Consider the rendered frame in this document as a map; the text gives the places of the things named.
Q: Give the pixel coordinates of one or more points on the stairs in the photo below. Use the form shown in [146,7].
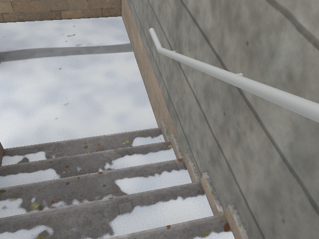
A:
[125,185]

